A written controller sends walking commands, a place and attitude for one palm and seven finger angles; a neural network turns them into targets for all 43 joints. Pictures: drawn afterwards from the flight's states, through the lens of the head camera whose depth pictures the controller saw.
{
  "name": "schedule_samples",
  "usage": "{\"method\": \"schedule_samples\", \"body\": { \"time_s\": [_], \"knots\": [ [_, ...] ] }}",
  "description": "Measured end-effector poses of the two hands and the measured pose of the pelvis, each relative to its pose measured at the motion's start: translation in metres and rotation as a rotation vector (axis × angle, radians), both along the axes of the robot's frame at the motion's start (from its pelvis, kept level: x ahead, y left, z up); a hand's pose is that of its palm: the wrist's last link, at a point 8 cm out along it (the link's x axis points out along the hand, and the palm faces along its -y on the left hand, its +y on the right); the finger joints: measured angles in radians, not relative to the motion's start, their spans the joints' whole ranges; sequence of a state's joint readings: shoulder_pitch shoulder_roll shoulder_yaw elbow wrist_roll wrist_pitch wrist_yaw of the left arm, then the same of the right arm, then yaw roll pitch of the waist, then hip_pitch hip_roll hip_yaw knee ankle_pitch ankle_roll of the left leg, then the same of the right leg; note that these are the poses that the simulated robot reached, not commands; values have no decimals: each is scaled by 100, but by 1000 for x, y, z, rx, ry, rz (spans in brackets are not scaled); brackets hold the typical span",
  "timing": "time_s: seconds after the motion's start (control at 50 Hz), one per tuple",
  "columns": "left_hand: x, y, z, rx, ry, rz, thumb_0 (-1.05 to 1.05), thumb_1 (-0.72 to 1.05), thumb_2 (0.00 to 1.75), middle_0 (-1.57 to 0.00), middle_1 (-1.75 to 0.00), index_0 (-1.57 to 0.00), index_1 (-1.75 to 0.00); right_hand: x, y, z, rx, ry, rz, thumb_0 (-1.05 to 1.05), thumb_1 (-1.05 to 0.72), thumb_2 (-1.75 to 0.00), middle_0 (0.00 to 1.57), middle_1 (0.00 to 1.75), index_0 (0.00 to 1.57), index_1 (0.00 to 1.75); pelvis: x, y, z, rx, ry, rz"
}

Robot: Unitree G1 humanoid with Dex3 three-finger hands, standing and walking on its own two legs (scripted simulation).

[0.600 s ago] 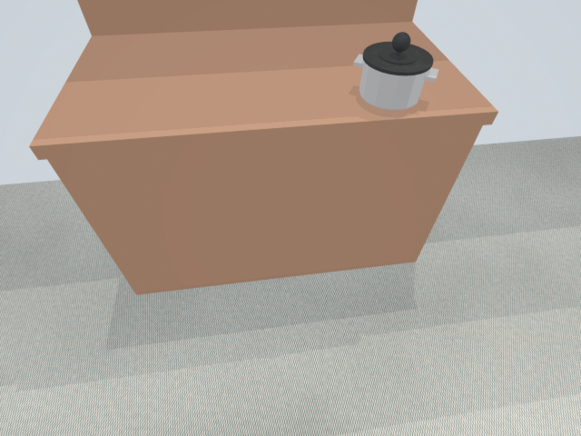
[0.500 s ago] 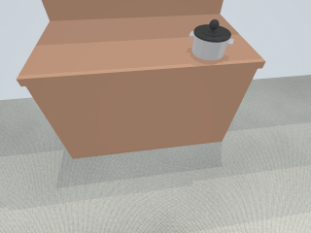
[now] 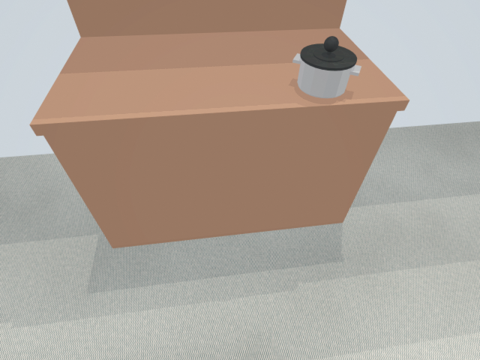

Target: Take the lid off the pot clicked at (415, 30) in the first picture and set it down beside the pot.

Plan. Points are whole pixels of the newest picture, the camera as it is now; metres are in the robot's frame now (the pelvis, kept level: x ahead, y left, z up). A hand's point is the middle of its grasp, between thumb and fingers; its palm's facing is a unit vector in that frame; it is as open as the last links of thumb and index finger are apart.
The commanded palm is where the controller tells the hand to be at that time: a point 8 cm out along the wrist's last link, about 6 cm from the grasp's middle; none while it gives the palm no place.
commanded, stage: look at it before walking up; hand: left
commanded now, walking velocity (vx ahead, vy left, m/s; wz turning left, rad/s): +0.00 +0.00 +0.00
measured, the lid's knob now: (331, 44) +0.97 -0.22 +0.11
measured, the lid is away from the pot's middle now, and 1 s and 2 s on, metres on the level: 0.00 0.00 0.00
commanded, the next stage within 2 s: walk to a spot facing it in 0.04 s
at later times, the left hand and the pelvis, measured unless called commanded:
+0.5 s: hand out of the picture +0.02 +0.19 -0.18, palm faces -0.11 -0.96 -0.25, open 7.4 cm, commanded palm none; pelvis -0.02 -0.01 -0.02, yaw -9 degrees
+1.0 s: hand out of the picture +0.09 +0.17 -0.16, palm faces -0.30 -0.92 -0.26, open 7.4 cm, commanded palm none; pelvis -0.01 -0.02 +0.00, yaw -24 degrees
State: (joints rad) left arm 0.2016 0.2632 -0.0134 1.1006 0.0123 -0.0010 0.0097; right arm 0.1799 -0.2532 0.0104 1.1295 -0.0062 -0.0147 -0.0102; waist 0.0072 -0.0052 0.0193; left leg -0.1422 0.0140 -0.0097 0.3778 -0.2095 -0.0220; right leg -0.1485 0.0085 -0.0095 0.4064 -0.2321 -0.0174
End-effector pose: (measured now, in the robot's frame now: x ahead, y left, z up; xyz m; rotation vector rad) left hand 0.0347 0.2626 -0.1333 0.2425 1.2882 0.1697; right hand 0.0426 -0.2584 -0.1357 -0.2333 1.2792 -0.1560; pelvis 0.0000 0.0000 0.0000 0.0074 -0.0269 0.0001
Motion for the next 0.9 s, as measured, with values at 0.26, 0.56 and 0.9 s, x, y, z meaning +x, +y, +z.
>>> {"method": "schedule_samples", "body": {
  "time_s": [0.26, 0.56, 0.9],
  "knots": [
    [-19, -8, -6, -23, 50, 9, 0, 90, 89, -20, -30, -20, -30, -21, 11, -5, 15, 34, -35, 1, -91, -89, 20, 30, 20, 30, -5, 3, -2, -1, 3, -25],
    [-1, -30, -14, 10, 70, -103, 0, 90, 89, -20, -30, -20, -30, -59, -8, -38, 64, 3, -223, 1, -91, -89, 20, 30, 20, 30, -16, -20, -25, 34, 11, -194],
    [39, -59, 8, -5, 31, -241, 0, 90, 89, -20, -30, -20, -30, -16, -43, 4, 12, -183, -314, 1, -91, -89, 20, 30, 20, 30, -14, -29, -2, 39, 53, -357]
  ]
}}
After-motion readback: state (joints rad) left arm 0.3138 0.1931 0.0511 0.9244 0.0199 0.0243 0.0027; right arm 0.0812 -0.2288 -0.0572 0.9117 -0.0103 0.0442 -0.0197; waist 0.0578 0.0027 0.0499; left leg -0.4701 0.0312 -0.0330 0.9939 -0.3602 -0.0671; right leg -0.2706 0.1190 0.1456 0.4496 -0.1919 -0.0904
